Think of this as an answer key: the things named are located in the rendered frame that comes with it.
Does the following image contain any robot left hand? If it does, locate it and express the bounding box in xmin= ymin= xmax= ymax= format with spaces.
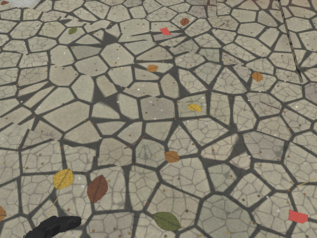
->
xmin=23 ymin=215 xmax=82 ymax=238

